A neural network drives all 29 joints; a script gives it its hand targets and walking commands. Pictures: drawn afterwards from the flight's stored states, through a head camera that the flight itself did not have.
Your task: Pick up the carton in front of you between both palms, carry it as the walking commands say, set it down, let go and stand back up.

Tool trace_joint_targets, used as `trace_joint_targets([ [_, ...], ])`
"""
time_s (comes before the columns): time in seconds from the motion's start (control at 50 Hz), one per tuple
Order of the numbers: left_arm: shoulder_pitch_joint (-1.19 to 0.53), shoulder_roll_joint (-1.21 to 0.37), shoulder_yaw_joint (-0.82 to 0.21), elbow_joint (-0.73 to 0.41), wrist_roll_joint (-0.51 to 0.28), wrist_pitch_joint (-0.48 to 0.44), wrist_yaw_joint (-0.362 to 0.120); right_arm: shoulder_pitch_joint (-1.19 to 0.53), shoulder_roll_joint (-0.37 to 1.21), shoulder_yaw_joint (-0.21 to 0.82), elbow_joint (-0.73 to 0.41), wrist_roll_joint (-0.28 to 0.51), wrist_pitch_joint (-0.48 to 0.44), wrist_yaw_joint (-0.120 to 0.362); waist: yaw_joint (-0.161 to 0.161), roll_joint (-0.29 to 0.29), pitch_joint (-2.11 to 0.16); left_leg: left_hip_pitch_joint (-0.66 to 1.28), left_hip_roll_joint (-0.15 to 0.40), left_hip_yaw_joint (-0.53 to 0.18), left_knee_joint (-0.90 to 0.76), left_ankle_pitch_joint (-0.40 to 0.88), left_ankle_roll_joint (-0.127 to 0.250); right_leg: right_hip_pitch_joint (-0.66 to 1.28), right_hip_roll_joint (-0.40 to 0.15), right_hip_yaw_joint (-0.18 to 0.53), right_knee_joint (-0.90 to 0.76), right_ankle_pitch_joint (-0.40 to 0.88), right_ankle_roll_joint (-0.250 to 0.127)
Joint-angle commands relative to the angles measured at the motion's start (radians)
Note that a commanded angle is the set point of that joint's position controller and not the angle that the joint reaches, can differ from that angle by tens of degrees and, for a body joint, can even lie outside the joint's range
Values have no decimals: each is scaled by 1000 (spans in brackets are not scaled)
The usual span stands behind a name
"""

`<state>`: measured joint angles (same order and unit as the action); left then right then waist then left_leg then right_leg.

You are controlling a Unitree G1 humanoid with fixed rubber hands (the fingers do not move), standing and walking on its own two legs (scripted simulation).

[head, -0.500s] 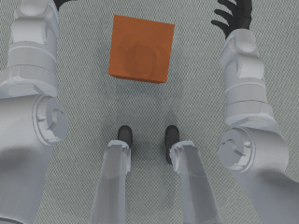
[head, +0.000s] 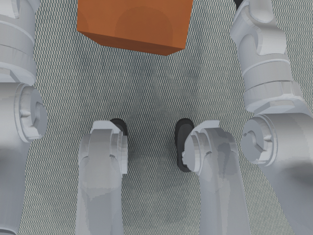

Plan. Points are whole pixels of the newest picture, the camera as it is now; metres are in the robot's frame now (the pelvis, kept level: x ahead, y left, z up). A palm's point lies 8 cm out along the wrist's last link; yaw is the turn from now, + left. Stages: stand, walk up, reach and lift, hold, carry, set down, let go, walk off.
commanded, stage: reach and lift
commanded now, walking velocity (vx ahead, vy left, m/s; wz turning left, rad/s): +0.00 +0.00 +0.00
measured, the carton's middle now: (138, 3) +0.57 +0.07 -0.31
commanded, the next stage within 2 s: none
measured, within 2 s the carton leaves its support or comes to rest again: leaves its support in 1.14 s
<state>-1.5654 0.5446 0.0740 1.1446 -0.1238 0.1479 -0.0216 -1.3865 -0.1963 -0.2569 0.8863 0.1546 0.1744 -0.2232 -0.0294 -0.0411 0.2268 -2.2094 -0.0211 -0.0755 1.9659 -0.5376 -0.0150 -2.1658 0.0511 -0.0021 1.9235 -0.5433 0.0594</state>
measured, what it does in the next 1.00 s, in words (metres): lowers itself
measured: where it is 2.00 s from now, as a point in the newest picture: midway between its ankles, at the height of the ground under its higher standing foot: (152, 154)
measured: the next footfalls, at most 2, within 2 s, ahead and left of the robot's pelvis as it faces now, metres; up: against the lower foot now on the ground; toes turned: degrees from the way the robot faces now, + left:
none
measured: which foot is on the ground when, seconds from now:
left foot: down 0.00-1.00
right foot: down 0.00-1.00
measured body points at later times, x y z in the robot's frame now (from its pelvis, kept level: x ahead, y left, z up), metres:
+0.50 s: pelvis +0.00 +0.01 -0.07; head +0.39 +0.05 +0.15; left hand +0.60 +0.24 -0.25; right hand +0.58 -0.12 -0.25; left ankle +0.10 +0.12 -0.40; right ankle +0.11 -0.13 -0.40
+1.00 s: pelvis +0.00 +0.01 -0.07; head +0.38 +0.05 +0.15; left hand +0.59 +0.21 -0.25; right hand +0.57 -0.09 -0.25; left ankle +0.10 +0.12 -0.40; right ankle +0.11 -0.13 -0.40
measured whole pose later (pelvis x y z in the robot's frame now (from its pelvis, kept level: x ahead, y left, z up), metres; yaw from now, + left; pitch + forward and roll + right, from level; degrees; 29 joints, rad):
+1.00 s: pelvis +0.00 +0.01 -0.07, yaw +0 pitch +34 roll -4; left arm -1.72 0.46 0.07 1.21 -0.04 0.21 -0.05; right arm -1.57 -0.14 -0.43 0.99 -0.02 0.21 -0.14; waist 0.01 -0.04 0.48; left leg -2.23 -0.01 -0.05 2.24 -0.61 0.01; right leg -2.19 0.08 0.02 2.19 -0.61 0.09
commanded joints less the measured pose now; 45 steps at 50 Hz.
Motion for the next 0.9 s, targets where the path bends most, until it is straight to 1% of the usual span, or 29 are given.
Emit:
trace_joint_targets([
  [0.0,-385,143,-12,-45,-9,-8,2,-332,-117,-3,-55,11,-8,3,19,150,-1240,679,18,86,-118,250,-6,600,25,-93,-64,232,7],
  [0.06,-419,143,-24,18,-5,-14,-1,-373,-126,-15,16,-4,-17,17,16,139,-1123,625,28,72,-80,188,-6,549,19,-93,-17,181,7],
  [0.14,-464,144,-49,63,-15,-31,-3,-423,-151,-28,85,-17,-41,32,3,134,-1020,605,36,50,-25,184,-6,502,10,-93,48,183,9],
  [0.18,-496,150,-71,58,-32,-42,0,-452,-171,-26,93,-12,-56,36,-5,138,-1031,635,37,42,7,220,-6,502,8,-95,81,216,9],
  [0.2,-516,153,-75,38,-41,-47,3,-468,-182,-17,87,-8,-64,36,1,133,-1037,617,33,46,18,228,-6,518,7,-91,94,225,5],
  [0.22,-529,156,-81,24,-53,-53,6,-482,-191,-7,86,-4,-71,36,2,116,-1045,613,31,45,30,250,-4,534,6,-92,112,251,5],
  [0.26,-541,169,-91,7,-77,-62,11,-497,-194,16,83,10,-82,33,3,96,-1076,659,28,39,59,317,1,552,7,-94,141,306,7],
  [0.28,-545,175,-98,3,-87,-65,15,-508,-194,24,70,18,-86,31,0,96,-1080,693,28,33,68,337,5,523,8,-97,147,313,9],
  [0.3,-547,173,-104,4,-93,-66,19,-515,-191,33,64,28,-88,32,5,102,-1089,724,27,33,79,369,6,508,10,-99,153,325,8],
  [0.34,-527,159,-106,10,-93,-68,25,-508,-176,51,55,44,-91,35,18,109,-1097,755,24,36,95,435,4,505,16,-100,163,365,7],
  [0.38,-485,140,-112,28,-93,-68,28,-465,-157,64,63,53,-91,35,26,112,-1137,785,20,45,103,466,3,521,23,-105,168,388,8],
  [0.4,-460,130,-112,46,-91,-67,27,-438,-148,65,81,54,-90,35,25,113,-1129,780,19,47,102,468,2,518,25,-106,167,389,9],
  [0.46,-403,98,-97,78,-69,-65,19,-374,-127,42,124,31,-90,39,13,117,-1034,696,18,49,96,426,-2,488,29,-101,159,369,9],
  [0.54,-407,88,-78,50,-51,-71,13,-372,-122,5,115,-7,-97,37,0,114,-991,612,18,53,91,384,-2,507,34,-94,155,367,5],
  [0.62,-448,94,-84,27,-59,-71,16,-417,-121,5,89,-10,-96,29,5,111,-990,579,16,60,83,328,1,547,38,-87,149,344,-1],
  [0.68,-480,46,-120,25,-76,-65,8,-459,-69,36,76,6,-89,34,16,102,-971,566,12,64,72,280,7,572,39,-83,141,310,-4],
  [0.72,-499,-23,-135,30,-72,-59,-3,-487,-5,53,72,8,-83,42,24,94,-945,563,6,65,63,250,8,588,44,-81,135,286,-5],
  [0.74,-502,-47,-126,36,-58,-55,-7,-496,19,49,75,-1,-80,47,27,89,-927,561,4,66,60,238,8,597,47,-81,134,277,-5],
  [0.76,-520,-146,-144,38,-57,-46,-24,-518,87,50,68,-15,-76,58,14,87,-907,560,-4,64,58,226,5,608,52,-83,132,266,-8],
  [0.78,-519,-189,-132,54,-40,-38,-39,-519,111,29,72,-48,-70,66,1,93,-878,558,-10,63,60,217,0,615,55,-86,132,260,-8],
  [0.8,-584,-409,-184,27,-41,-25,-81,-592,304,68,47,-59,-60,105,1,99,-852,550,-22,58,58,224,3,601,67,-83,134,266,-17],
  [0.82,-595,-575,-189,27,-26,-12,-128,-639,464,83,41,-78,-43,152,1,100,-820,542,-32,56,59,215,5,568,78,-88,136,254,-16],
  [0.84,-595,-726,-191,4,-15,1,-176,-679,605,89,28,-96,-22,201,3,99,-803,521,-43,62,63,207,8,542,86,-95,143,242,-17],
  [0.86,-569,-833,-173,-5,0,17,-215,-702,699,88,18,-110,-5,244,7,99,-794,504,-50,71,68,210,13,513,91,-105,151,236,-17],
  [0.88,-535,-907,-156,-23,11,30,-243,-699,763,88,9,-118,9,278,12,90,-785,489,-56,81,70,218,18,493,95,-114,154,232,-16],
])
